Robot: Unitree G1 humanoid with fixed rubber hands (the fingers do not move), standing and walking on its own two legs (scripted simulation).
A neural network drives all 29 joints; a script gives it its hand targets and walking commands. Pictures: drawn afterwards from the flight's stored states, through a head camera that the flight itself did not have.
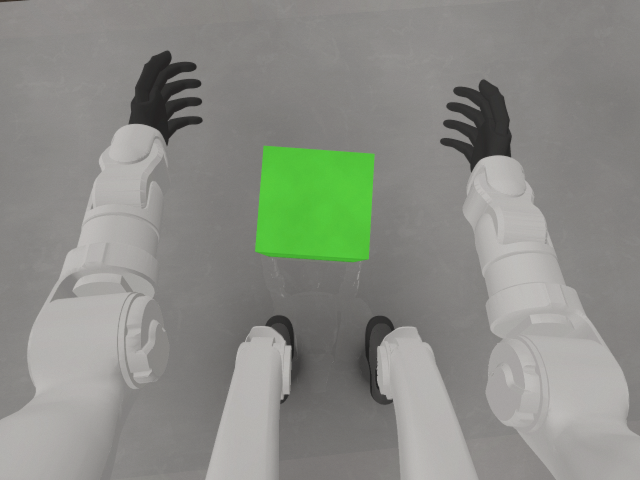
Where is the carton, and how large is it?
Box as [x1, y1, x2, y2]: [255, 146, 374, 261]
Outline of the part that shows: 264,146 255,251 269,256 342,261 356,261 367,259 369,245 374,154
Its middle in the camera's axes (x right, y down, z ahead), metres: -0.01 -0.06 +0.84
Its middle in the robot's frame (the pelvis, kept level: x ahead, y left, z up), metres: +0.47 +0.02 -0.51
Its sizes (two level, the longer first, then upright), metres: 0.210 0.200 0.250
